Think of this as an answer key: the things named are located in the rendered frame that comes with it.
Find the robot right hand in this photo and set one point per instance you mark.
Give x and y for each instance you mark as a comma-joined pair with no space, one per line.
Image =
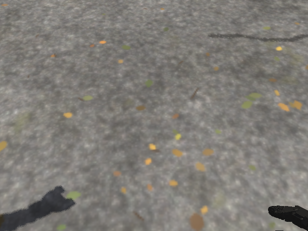
297,215

